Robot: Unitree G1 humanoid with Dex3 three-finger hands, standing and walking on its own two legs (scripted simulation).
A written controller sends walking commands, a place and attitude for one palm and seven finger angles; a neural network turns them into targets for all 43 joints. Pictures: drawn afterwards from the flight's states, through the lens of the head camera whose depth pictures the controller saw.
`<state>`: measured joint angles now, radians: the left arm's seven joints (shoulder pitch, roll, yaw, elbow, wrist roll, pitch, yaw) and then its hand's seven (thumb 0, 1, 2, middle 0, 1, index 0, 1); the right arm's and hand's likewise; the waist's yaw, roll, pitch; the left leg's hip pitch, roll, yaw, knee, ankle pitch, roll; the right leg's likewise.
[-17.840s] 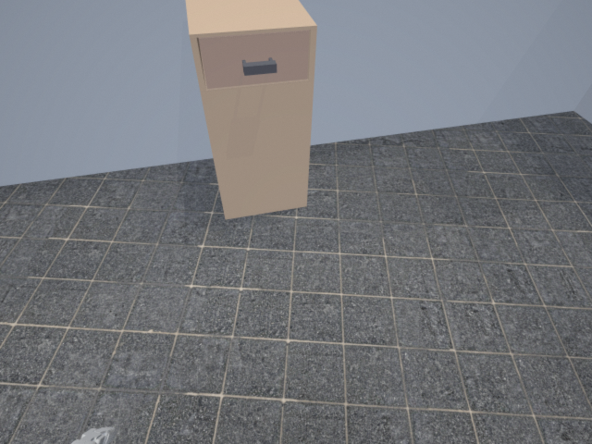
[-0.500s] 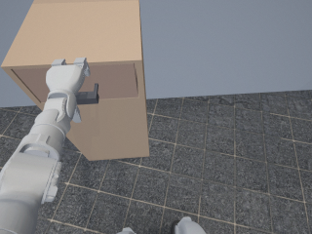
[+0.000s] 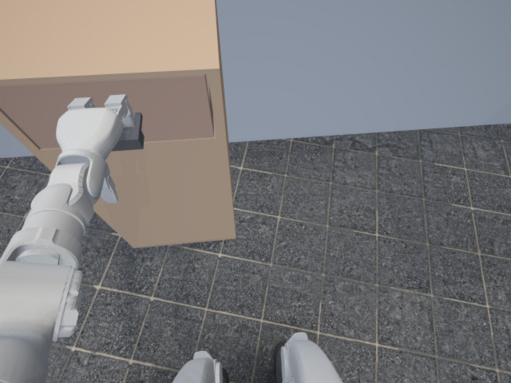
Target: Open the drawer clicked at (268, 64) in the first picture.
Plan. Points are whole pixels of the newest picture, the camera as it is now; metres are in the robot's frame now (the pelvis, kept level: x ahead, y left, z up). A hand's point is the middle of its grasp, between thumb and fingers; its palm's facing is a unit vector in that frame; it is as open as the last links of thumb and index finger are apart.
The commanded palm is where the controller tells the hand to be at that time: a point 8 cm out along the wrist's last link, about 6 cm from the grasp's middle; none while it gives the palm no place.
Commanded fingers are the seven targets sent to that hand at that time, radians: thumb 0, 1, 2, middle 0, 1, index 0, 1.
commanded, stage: lower the fingers behind the handle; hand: left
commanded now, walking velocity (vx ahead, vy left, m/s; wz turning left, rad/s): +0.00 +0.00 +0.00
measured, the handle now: (112, 129) +0.54 +0.22 +0.01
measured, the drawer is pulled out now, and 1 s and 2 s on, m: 0.00 0.00 0.00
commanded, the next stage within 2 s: lift the fingers back up to retry in 0.80 s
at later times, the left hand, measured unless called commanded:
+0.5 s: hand (109, 148) +0.50 +0.22 +0.02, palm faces -0.02 -0.02 -1.00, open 13.4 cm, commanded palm +0.49 +0.22 +0.04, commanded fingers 0.00 -0.50 0.30 -0.30 -1.20 -0.30 -1.20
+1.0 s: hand (109, 147) +0.50 +0.22 +0.02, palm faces -0.02 -0.01 -1.00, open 13.4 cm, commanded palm +0.49 +0.23 +0.05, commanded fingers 0.00 -0.50 0.30 -0.30 -1.20 -0.30 -1.20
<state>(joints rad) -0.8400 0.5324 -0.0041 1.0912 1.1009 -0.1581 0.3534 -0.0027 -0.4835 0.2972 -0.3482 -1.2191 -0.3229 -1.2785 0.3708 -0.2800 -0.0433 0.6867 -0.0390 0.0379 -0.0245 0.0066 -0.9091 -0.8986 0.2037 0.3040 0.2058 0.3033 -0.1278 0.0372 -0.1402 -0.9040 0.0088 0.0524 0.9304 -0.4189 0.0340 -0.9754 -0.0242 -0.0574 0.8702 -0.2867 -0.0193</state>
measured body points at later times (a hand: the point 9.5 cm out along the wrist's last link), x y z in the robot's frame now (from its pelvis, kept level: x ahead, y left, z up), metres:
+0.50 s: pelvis -0.01 +0.00 -0.01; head +0.11 +0.00 +0.42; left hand +0.49 +0.22 +0.07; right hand +0.03 -0.27 -0.14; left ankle +0.00 +0.10 -0.68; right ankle +0.06 -0.11 -0.68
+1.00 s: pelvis -0.02 +0.00 -0.02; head +0.10 +0.00 +0.41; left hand +0.50 +0.21 +0.07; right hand -0.01 -0.27 -0.14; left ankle +0.00 +0.10 -0.68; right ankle +0.06 -0.11 -0.68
